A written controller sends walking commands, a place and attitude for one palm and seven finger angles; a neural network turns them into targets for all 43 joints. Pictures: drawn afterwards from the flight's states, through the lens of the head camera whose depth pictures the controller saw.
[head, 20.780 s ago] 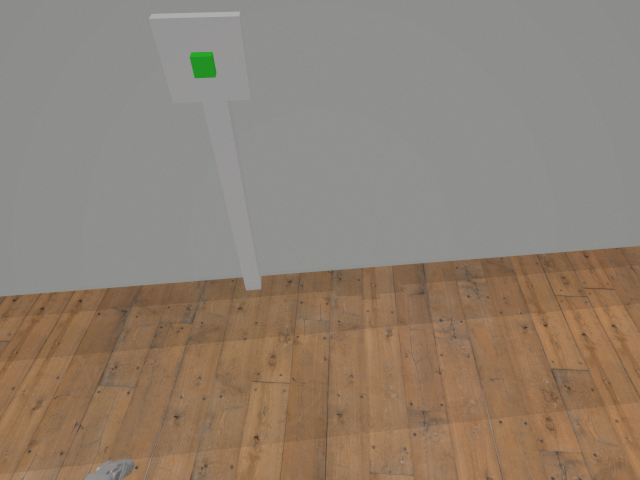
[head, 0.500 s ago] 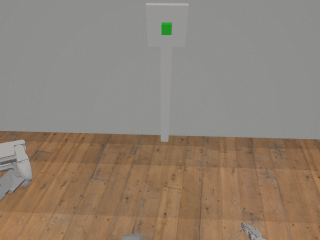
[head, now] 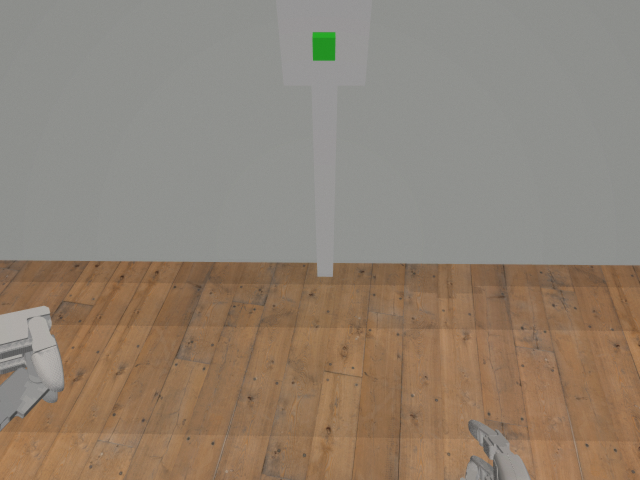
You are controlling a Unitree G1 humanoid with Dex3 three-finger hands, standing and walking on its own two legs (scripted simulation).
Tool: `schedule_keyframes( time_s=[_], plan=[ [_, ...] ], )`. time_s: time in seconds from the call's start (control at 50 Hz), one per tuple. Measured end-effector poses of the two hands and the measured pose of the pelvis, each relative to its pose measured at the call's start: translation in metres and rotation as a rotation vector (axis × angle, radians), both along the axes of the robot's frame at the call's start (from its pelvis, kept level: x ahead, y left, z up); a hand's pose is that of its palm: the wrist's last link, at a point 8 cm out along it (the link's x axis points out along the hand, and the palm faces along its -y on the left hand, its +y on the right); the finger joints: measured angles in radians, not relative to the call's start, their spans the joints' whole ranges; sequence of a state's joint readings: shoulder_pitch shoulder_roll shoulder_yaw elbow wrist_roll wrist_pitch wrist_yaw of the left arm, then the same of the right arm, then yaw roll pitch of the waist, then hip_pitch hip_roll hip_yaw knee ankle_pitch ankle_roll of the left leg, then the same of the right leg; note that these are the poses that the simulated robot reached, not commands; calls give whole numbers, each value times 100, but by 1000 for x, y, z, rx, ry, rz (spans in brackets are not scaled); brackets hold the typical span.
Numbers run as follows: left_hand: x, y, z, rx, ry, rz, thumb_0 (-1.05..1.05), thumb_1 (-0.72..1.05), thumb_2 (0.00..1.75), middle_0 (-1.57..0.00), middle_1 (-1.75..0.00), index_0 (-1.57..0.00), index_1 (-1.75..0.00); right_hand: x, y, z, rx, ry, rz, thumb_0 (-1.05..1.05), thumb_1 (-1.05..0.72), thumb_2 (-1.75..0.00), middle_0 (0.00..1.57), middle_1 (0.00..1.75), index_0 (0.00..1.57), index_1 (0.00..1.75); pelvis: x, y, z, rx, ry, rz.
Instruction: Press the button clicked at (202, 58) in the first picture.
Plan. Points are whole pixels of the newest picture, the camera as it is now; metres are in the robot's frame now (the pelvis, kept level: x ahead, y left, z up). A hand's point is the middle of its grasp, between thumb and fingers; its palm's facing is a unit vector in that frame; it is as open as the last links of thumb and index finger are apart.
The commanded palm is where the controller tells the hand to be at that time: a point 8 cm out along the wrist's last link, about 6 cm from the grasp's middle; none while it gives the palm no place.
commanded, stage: stop stepping back and stand still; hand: left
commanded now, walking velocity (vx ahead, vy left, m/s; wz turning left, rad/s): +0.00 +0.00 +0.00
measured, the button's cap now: (324, 45) +0.87 +0.04 +0.12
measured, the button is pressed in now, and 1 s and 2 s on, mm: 0 0 0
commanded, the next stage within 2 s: let the arm hang, fingers relaxed in 1.20 s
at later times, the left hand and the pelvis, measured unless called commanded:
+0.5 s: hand (70, 349) +0.20 +0.23 +0.16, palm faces +0.30 -0.79 -0.53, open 3.1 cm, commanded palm +0.15 +0.27 +0.18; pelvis +0.01 -0.01 +0.00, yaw -1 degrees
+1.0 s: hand out of the picture +0.14 +0.27 +0.15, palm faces +0.36 -0.82 -0.45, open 3.1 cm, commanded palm +0.08 +0.30 +0.18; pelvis -0.05 +0.02 +0.01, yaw +0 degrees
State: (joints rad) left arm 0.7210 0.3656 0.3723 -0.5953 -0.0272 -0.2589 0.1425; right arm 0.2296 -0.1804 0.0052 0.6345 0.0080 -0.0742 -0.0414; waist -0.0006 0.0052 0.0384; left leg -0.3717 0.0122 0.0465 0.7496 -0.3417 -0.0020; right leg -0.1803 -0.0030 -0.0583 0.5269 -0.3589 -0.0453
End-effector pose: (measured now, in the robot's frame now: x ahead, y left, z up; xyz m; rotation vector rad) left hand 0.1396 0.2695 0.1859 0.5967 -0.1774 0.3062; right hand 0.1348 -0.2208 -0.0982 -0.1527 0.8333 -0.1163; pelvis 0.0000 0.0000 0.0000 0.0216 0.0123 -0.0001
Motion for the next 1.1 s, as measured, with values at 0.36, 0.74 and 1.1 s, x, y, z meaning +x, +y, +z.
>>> schedule_keyframes(
  time_s=[0.36, 0.74, 1.1],
  plan=[
    [45, -13, 7, 28, 23, -96, 1, 89, 90, -131, -150, -130, -150, 54, -5, 25, 3, -109, -1, 1, -91, -90, 20, 30, 20, 30, 17, -8, 4, -9, 21, -10],
    [-9, 3, -10, -100, -12, -14, 2, 89, 90, -131, -150, -130, -150, -1, -16, 32, -83, -109, -29, 1, -91, -90, 20, 30, 20, 30, -20, 1, 5, -38, -35, -3],
    [-41, 37, -15, -93, 0, 25, 2, 89, 90, -131, -150, -130, -150, -42, 28, 24, -62, -70, 23, 1, -90, -90, 20, 30, 20, 30, -49, 27, 7, -44, -40, 4]
  ],
)
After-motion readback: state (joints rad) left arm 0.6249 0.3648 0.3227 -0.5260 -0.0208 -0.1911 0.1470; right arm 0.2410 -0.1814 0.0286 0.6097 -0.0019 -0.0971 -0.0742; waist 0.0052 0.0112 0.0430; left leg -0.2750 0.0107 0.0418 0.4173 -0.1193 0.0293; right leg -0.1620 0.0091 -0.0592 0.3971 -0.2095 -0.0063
